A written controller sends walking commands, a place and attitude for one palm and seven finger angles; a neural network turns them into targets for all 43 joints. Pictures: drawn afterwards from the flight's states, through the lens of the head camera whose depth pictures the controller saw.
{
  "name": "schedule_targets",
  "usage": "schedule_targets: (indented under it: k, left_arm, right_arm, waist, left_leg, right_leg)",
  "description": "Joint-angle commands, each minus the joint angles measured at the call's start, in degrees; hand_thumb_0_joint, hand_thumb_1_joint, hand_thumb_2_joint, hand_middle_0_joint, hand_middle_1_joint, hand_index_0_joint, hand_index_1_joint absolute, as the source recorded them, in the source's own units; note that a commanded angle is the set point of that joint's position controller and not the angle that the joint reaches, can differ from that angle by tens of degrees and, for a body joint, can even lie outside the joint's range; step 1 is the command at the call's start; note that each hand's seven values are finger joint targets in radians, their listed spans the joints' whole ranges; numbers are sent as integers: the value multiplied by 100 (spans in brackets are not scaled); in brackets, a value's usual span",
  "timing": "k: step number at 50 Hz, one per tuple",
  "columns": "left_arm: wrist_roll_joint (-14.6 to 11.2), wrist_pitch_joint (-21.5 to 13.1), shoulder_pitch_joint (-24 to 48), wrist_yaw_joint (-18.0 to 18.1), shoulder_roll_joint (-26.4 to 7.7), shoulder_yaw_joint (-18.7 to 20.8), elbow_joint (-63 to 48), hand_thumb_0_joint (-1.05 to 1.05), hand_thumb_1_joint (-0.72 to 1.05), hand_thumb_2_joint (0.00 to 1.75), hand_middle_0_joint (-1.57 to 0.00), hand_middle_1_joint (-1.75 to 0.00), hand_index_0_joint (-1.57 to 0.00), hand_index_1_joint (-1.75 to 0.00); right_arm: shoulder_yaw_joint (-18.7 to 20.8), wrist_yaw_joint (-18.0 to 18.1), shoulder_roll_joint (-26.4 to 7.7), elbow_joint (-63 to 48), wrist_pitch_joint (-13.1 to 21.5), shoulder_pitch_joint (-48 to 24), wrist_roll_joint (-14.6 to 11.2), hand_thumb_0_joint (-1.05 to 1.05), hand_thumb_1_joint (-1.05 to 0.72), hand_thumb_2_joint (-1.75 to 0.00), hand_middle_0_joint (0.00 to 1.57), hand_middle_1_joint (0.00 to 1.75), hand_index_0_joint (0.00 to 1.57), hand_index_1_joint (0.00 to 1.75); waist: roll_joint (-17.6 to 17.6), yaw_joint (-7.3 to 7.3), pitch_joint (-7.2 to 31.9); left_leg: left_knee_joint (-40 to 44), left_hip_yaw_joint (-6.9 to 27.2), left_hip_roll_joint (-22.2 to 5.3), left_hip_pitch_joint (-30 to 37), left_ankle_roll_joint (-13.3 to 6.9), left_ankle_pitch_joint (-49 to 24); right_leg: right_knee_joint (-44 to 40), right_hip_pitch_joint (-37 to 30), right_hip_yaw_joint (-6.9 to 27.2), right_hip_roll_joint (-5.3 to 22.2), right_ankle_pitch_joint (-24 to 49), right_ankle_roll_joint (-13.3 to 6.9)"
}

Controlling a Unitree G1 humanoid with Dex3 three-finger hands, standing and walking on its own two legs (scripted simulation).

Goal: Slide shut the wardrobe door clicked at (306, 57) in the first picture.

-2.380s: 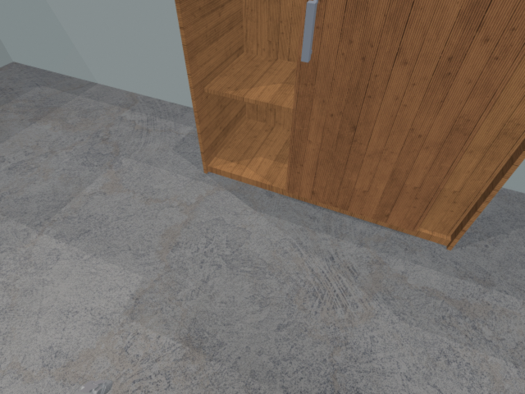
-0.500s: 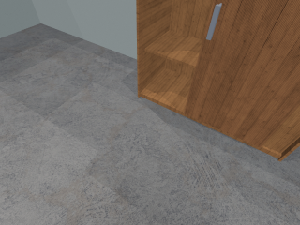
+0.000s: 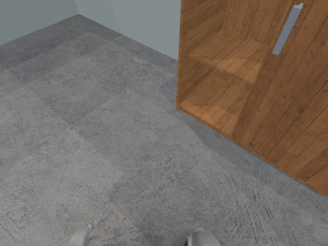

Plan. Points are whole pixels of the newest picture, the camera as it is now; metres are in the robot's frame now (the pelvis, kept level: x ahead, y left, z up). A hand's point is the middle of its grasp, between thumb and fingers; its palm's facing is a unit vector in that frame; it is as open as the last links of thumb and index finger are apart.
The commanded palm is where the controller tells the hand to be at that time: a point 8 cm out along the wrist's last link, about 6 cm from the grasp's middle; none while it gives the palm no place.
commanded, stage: walk to a spot facing it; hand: right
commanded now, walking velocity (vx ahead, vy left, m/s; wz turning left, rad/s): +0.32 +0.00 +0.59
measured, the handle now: (288, 29) +0.82 -0.50 +0.10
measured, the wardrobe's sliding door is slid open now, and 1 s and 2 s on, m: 0.47 0.47 0.47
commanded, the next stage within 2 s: none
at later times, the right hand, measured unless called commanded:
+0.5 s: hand (229, 177) +0.34 -0.22 -0.16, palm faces -0.28 +0.95 -0.15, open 7.4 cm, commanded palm none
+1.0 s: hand (211, 139) +0.49 -0.19 -0.16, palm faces -0.50 +0.82 -0.26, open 7.4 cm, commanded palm none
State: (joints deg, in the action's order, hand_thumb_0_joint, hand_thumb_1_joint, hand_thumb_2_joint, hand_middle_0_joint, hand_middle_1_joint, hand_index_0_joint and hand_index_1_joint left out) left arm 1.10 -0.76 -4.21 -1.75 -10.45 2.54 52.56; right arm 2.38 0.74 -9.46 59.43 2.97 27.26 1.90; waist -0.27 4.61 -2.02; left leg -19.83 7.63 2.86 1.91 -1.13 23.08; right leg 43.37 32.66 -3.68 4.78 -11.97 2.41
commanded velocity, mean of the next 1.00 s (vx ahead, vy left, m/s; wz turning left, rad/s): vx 0.08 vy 0.00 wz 0.60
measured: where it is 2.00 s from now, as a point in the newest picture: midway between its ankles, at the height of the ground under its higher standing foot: (176, 211)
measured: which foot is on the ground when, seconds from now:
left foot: down 0.00-0.04, up 0.06-0.66, down 0.68-1.00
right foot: up 0.00-0.02, down 0.04-0.66, up 0.68-1.00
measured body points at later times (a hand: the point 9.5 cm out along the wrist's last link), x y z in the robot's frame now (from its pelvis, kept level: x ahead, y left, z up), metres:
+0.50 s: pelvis +0.19 -0.07 +0.01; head +0.23 -0.08 +0.46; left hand +0.06 +0.13 -0.13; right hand +0.36 -0.27 -0.15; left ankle +0.23 +0.08 -0.66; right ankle +0.12 -0.12 -0.73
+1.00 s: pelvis +0.33 -0.04 +0.00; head +0.36 -0.02 +0.45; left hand +0.32 +0.24 -0.12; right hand +0.52 -0.23 -0.14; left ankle +0.28 +0.04 -0.73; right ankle +0.45 -0.18 -0.68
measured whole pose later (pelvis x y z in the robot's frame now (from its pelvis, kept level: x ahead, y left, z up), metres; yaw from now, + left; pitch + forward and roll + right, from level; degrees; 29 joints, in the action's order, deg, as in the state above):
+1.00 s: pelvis +0.33 -0.04 +0.00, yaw +36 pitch +2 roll +0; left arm 1.1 1.2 -3.0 1.3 -11.7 3.1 49.4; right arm 4.4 0.3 -12.4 52.9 -1.0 13.5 1.5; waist 0.2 1.7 -3.9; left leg -30.7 2.9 3.6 -17.0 -2.7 15.1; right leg 54.3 29.8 0.9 6.8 -21.2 5.7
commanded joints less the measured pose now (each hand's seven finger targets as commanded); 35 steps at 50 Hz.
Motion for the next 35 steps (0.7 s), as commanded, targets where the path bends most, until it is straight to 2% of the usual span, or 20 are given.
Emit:
schedule_targets:
  k: [1,2,3,4,5,6,8,9,10,12,14,17,22,26,29,31,32,33,34,35]
  left_arm:
    - [-15,-333,-1531,225,-931,241,-36,0,90,90,-20,-30,-20,-30]
    - [68,-354,-2318,292,-1633,407,138,0,90,90,-20,-30,-20,-30]
    - [47,-342,-2603,286,-1899,412,203,0,90,90,-20,-30,-20,-30]
    - [-4,-289,-2031,260,-1598,322,68,0,90,90,-20,-30,-20,-30]
    - [-6,-325,-1515,274,-1222,251,-17,0,90,90,-20,-30,-20,-30]
    - [-22,-380,-1168,283,-876,133,-85,0,90,90,-20,-30,-20,-30]
    - [12,-454,-1126,291,-486,42,18,0,90,90,-20,-30,-20,-30]
    - [0,-489,-1144,312,-452,29,57,0,90,90,-20,-30,-20,-30]
    - [-15,-504,-1172,324,-438,35,82,0,90,90,-20,-30,-20,-30]
    - [-41,-537,-1323,341,-444,43,128,0,90,90,-20,-30,-20,-30]
    - [-47,-545,-1565,354,-406,64,194,0,90,90,-20,-30,-20,-30]
    - [-72,-528,-1817,384,-419,32,314,0,90,90,-20,-30,-20,-30]
    - [-8,-422,-2230,421,-565,31,495,0,90,90,-20,-30,-20,-30]
    - [32,-283,-2472,427,-612,72,636,0,90,90,-20,-30,-20,-30]
    - [24,-213,-2390,413,-748,137,614,0,90,90,-20,-30,-20,-30]
    - [-5,-174,-2255,377,-883,195,493,0,90,90,-20,-30,-20,-30]
    - [-33,-165,-2030,350,-952,208,375,0,90,90,-20,-30,-20,-30]
    - [-128,-140,-1893,293,-887,205,218,0,90,90,-20,-30,-20,-30]
    - [-181,-154,-1808,291,-471,142,-80,0,90,90,-20,-30,-20,-30]
    - [-132,-111,-1376,371,-549,148,-212,0,90,90,-20,-30,-20,-30]
  right_arm:
    - [342,68,-1126,-355,124,-250,-85,0,-90,-90,20,30,20,30]
    - [355,-6,-824,-443,105,-47,-184,0,-90,-90,20,30,20,30]
    - [290,-67,-564,-553,119,85,-200,0,-90,-90,20,30,20,30]
    - [325,-48,-779,-544,76,-118,-149,0,-90,-90,20,30,20,30]
    - [336,-76,-725,-536,15,-419,-104,0,-90,-90,20,30,20,30]
    - [319,-174,-683,-588,-27,-697,-59,0,-90,-90,20,30,20,30]
    - [330,-266,-453,-520,-216,-561,15,0,-90,-90,20,30,20,30]
    - [317,-270,-358,-488,-304,-392,11,0,-90,-90,20,30,20,30]
    - [331,-273,-328,-490,-370,-358,2,0,-90,-90,20,30,20,30]
    - [337,-282,-313,-537,-443,-458,13,0,-90,-90,20,30,20,30]
    - [358,-286,-309,-656,-490,-718,36,0,-90,-90,20,30,20,30]
    - [356,-277,-340,-740,-529,-1011,23,0,-90,-90,20,30,20,30]
    - [269,-286,-297,-987,-528,-1860,-20,0,-90,-90,20,30,20,30]
    - [216,-258,-284,-1109,-490,-2305,-38,0,-90,-90,20,30,20,30]
    - [229,-225,-321,-1111,-433,-2075,-28,0,-90,-90,20,30,20,30]
    - [288,-176,-544,-1006,-353,-1534,-12,0,-90,-90,20,30,20,30]
    - [353,-164,-678,-883,-269,-954,7,0,-90,-90,20,30,20,30]
    - [440,-128,-1089,-668,-189,-197,20,0,-90,-90,20,30,20,30]
    - [524,-27,-1652,-621,-124,97,-74,0,-90,-90,20,30,20,30]
    - [524,64,-1731,-639,-198,-75,-189,0,-90,-90,20,30,20,30]
  waist:
    - [-423,-1078,844]
    - [969,-1278,1593]
    - [1889,-1108,1844]
    - [1097,-910,1260]
    - [1120,-731,580]
    - [707,-571,-78]
    - [851,-286,-440]
    - [997,-185,-330]
    - [977,-158,-244]
    - [781,-121,-176]
    - [626,-195,-230]
    - [629,-235,-284]
    - [436,-511,-417]
    - [654,-720,-347]
    - [861,-561,-55]
    - [894,-296,280]
    - [894,42,577]
    - [174,386,1209]
    - [-1019,265,1734]
    - [-563,270,1679]
  left_leg:
    - [-2045,460,-788,-1350,-463,-4293]
    - [-3759,-176,-50,-2532,-192,-1794]
    - [-5467,-368,261,-3593,-41,987]
    - [-5975,-138,-206,-3622,-114,784]
    - [-6140,-217,-423,-3765,-41,157]
    - [-6057,-401,-648,-3777,-2,-206]
    - [-5708,-537,-749,-3368,52,-778]
    - [-5645,-592,-712,-3333,99,-967]
    - [-5644,-610,-719,-3351,125,-1131]
    - [-5619,-616,-730,-3687,167,-1512]
    - [-5578,-651,-745,-4098,225,-1778]
    - [-5327,-752,-706,-4477,285,-1927]
    - [-4007,-1245,-656,-4536,278,-1602]
    - [-2982,-1631,-509,-4159,114,-1022]
    - [-2438,-1905,-194,-3612,-68,-687]
    - [-2035,-1903,-42,-2661,-209,-566]
    - [-1469,-1768,-84,-1694,-293,-946]
    - [-933,-788,-856,-97,-699,-2860]
    - [-903,2287,-2634,1251,-1658,-6553]
    - [-702,1946,-2676,985,-1945,-6667]
  right_leg:
    - [-1400,-3371,-38,-185,522,-261]
    - [-1452,-4803,1602,1333,753,-647]
    - [-2269,-5024,3418,2622,943,-1137]
    - [-2740,-3998,3295,2666,-196,-1249]
    - [-3012,-3167,2751,2335,-728,-964]
    - [-3099,-2359,2216,2055,-674,-890]
    - [-3110,-1594,891,1465,214,-342]
    - [-3056,-1598,420,1314,675,-212]
    - [-3077,-1591,97,1254,683,-226]
    - [-3132,-1847,-149,1195,1023,-136]
    - [-3143,-2124,-341,1165,1298,-43]
    - [-2989,-2574,-583,1164,2574,96]
    - [-2635,-3349,-884,1313,3941,-357]
    - [-2236,-3808,-1147,1437,4683,-617]
    - [-1559,-4069,-1422,1500,5886,-675]
    - [-583,-3783,-1441,1551,6169,-635]
    - [358,-3283,-1445,1500,5697,-511]
    - [2118,-2130,-1545,1181,3654,-234]
    - [3995,19,-1157,-84,-2286,234]
    - [4189,129,24,-15,-2422,128]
